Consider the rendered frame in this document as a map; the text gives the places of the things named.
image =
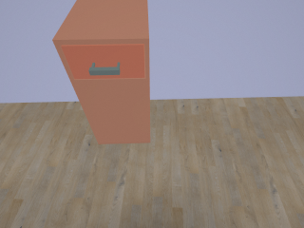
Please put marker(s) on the drawer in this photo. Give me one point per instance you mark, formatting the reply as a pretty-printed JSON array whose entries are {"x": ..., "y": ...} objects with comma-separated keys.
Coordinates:
[{"x": 81, "y": 57}]

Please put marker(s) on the cabinet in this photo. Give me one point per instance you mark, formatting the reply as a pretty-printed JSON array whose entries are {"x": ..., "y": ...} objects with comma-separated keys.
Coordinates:
[{"x": 117, "y": 109}]

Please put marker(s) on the handle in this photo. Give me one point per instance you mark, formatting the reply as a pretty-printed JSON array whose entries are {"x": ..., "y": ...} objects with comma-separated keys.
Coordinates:
[{"x": 104, "y": 70}]

